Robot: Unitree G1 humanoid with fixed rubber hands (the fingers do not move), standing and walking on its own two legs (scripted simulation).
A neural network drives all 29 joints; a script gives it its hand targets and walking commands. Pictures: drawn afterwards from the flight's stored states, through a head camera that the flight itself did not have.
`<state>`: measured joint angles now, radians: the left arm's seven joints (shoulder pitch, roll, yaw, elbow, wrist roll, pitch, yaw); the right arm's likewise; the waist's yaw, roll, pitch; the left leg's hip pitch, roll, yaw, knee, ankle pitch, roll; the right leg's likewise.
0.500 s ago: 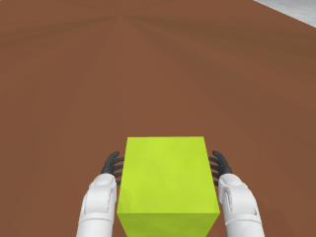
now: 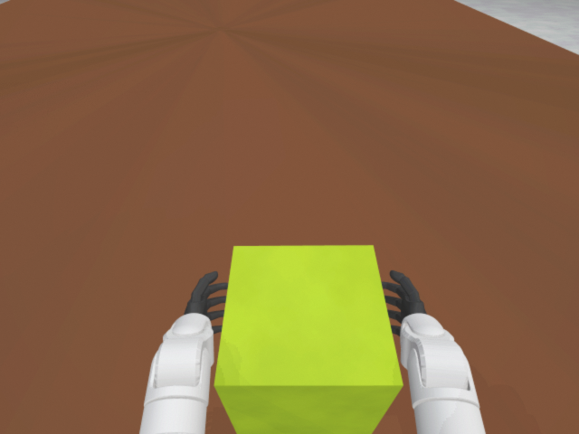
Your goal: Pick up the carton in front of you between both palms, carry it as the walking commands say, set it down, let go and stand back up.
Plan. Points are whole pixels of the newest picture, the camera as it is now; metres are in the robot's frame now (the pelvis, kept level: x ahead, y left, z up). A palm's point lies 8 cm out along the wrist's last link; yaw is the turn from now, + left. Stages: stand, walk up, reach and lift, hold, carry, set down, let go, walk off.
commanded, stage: carry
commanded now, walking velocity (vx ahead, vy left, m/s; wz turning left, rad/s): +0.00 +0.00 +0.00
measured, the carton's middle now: (303, 345) +0.30 +0.00 -0.04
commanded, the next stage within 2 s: hold in 0.66 s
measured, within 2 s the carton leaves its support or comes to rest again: neither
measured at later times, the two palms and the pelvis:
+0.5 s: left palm (199, 333) +0.28 +0.14 +0.04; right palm (419, 333) +0.28 -0.16 +0.04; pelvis -0.02 -0.01 +0.00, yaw +0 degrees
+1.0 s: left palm (207, 337) +0.27 +0.13 +0.05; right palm (436, 352) +0.24 -0.17 +0.05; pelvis -0.03 +0.00 +0.01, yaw -4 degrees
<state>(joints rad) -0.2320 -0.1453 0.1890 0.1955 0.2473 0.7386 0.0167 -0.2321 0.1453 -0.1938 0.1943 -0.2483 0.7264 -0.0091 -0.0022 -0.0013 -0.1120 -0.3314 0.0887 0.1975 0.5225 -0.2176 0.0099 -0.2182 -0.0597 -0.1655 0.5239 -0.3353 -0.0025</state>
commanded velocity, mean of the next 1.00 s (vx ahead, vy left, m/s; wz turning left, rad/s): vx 0.00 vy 0.00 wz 0.00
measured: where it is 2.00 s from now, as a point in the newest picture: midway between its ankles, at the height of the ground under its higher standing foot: outside the picture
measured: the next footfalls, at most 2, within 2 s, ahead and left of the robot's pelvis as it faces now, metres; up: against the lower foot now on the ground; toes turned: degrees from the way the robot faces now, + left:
none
